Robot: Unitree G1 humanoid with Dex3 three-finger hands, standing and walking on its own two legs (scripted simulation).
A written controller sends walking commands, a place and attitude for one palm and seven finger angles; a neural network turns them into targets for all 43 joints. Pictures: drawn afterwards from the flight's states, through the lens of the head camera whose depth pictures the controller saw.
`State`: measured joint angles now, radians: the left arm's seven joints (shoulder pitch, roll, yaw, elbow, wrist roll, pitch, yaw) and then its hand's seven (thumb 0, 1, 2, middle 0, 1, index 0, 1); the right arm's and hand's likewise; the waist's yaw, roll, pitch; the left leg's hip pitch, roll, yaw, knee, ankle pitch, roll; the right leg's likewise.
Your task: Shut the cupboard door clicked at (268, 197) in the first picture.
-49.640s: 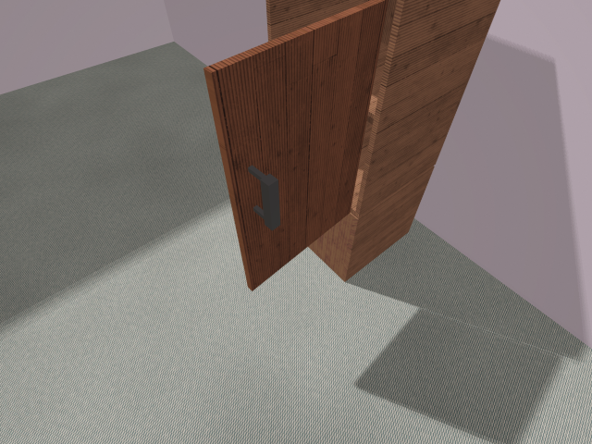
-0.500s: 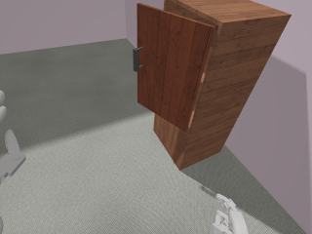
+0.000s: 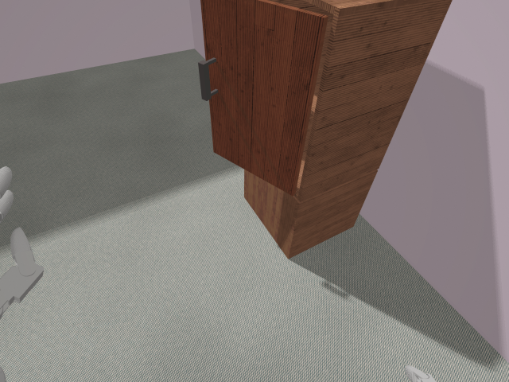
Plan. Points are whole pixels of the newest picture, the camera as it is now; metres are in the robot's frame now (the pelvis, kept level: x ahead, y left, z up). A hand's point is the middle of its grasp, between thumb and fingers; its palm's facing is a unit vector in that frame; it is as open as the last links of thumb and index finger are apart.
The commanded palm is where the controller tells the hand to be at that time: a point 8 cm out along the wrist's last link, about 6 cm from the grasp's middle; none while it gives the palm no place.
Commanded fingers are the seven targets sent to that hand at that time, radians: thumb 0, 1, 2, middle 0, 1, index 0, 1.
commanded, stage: let the arm hang, fingers relaxed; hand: left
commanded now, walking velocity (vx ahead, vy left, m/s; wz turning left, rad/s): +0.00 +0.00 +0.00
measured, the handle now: (209, 79) +0.98 +0.20 +0.00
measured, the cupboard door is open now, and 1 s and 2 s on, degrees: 23 23 23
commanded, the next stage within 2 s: look to check the result in 1.10 s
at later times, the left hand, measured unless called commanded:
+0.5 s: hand out of the picture +0.01 +0.21 -0.17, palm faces +0.04 -0.98 -0.20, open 7.1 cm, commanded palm none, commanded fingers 0.00 0.90 0.90 -0.20 -0.30 -0.20 -0.30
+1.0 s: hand out of the picture +0.01 +0.21 -0.17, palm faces +0.03 -0.98 -0.17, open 7.4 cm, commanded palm none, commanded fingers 0.00 0.90 0.90 -0.20 -0.30 -0.20 -0.30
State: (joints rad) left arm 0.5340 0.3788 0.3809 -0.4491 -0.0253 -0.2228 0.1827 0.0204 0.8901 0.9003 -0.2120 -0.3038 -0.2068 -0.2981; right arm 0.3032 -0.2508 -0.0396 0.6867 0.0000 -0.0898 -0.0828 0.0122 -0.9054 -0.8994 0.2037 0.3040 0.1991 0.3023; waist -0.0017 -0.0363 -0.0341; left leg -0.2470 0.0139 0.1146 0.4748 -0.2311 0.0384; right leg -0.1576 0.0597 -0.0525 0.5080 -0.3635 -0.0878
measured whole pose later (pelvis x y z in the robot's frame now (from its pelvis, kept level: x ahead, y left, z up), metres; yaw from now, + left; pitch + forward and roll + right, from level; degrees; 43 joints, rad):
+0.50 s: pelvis +0.01 +0.01 +0.01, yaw +2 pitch +0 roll -1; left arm 0.32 0.22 0.01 0.96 0.02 0.03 0.02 -0.02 0.96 0.90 -0.20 -0.30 -0.20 -0.30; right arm 0.30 -0.19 0.00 1.00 -0.02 0.03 -0.02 0.00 -0.92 -0.90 0.21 0.30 0.20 0.30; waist -0.01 -0.03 0.03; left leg -0.24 0.02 0.05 0.49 -0.25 0.02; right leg -0.20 0.03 -0.04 0.44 -0.24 -0.03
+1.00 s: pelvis +0.01 +0.04 +0.01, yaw +1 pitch -2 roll +0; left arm 0.28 0.16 -0.01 1.13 0.02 0.01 0.02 0.01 0.91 0.90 -0.20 -0.30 -0.19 -0.30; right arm 0.27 -0.15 0.01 1.12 -0.02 0.00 -0.03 0.00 -0.91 -0.90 0.21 0.30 0.20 0.30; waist 0.00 -0.01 0.00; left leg -0.14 -0.03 0.10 0.37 -0.21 0.06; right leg -0.13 -0.01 0.00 0.38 -0.22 0.01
